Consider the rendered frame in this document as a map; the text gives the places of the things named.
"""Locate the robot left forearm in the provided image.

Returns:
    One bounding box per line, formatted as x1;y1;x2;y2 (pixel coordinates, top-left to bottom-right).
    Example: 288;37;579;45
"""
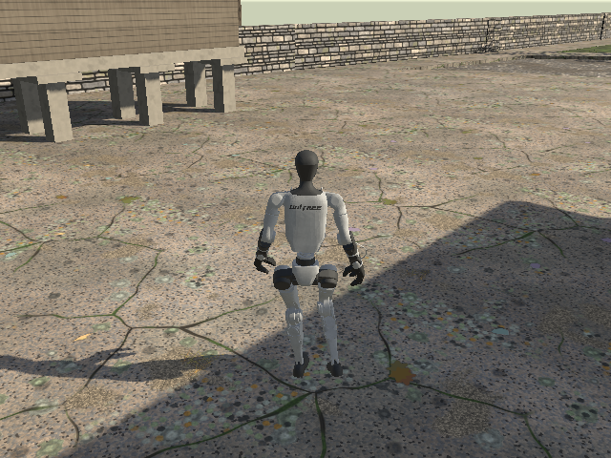
256;229;271;260

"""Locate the robot right forearm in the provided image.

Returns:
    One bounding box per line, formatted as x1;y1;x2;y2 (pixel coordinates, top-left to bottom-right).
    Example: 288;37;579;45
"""
343;231;363;269

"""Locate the robot head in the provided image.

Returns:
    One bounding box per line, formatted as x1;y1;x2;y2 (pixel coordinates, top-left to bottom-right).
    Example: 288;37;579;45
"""
290;150;323;196

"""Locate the robot left hand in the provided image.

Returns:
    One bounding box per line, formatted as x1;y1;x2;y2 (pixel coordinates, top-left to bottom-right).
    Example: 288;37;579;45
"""
254;256;276;274

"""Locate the robot right shin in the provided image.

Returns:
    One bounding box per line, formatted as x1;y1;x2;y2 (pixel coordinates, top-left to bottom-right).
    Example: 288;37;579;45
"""
321;300;339;365

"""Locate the left robot upper arm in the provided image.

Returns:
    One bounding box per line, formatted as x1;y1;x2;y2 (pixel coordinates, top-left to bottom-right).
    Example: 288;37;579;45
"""
261;191;286;243

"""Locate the robot right hand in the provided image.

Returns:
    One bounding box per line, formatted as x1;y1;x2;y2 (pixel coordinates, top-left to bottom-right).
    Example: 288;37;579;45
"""
343;264;365;286

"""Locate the right robot upper arm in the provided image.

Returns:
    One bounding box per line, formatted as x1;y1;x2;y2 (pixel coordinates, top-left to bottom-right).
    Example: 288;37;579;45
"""
326;192;352;245

